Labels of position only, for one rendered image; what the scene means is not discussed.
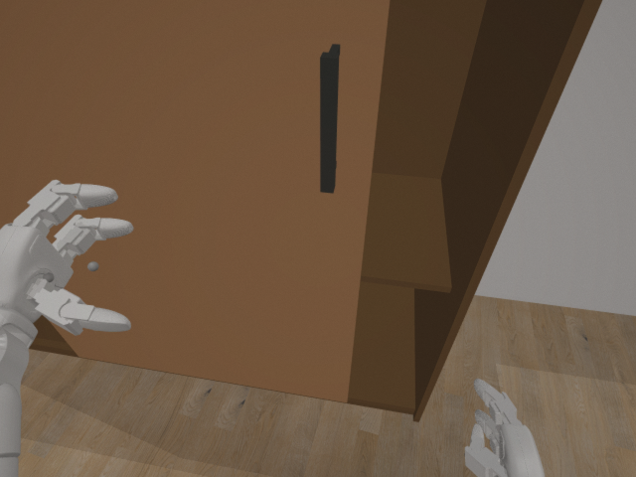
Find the robot left hand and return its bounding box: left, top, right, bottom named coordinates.
left=0, top=180, right=134, bottom=335

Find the left robot forearm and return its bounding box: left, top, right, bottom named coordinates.
left=0, top=306, right=38, bottom=477

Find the wardrobe door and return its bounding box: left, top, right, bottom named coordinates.
left=0, top=0, right=390, bottom=402
left=33, top=315, right=66, bottom=343

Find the handle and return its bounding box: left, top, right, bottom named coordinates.
left=320, top=44, right=340, bottom=194

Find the robot right hand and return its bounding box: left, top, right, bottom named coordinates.
left=465, top=379, right=545, bottom=477

